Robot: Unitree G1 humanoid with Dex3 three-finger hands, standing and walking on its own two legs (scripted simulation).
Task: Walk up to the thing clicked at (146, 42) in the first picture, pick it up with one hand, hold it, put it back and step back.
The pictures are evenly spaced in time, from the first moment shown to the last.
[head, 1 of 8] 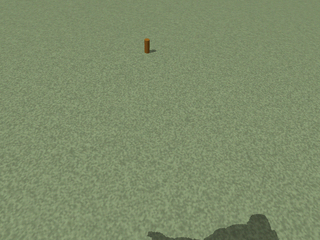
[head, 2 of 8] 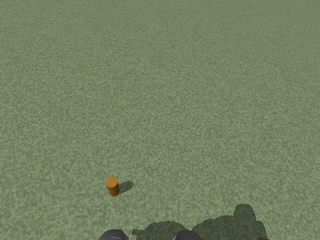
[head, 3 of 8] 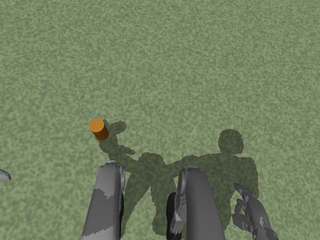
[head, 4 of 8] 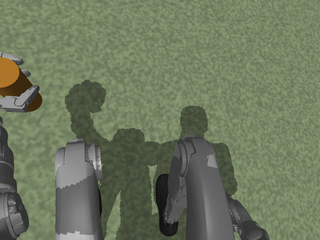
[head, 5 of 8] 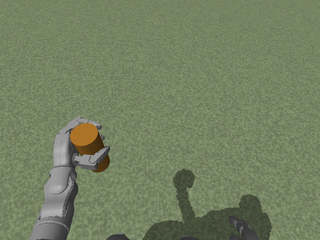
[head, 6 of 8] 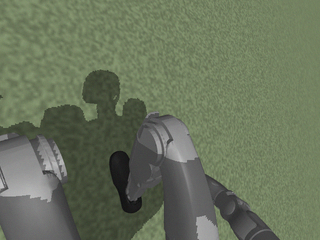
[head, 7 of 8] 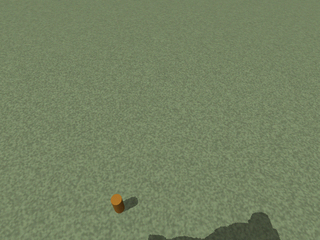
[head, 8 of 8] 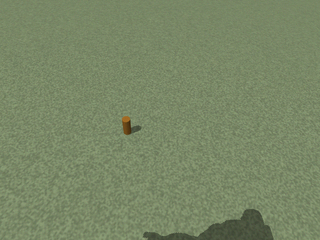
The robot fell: no
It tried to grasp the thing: yes
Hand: left
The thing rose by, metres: 0.68
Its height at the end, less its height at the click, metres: +0.00
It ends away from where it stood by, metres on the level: 0.01
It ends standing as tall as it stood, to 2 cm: yes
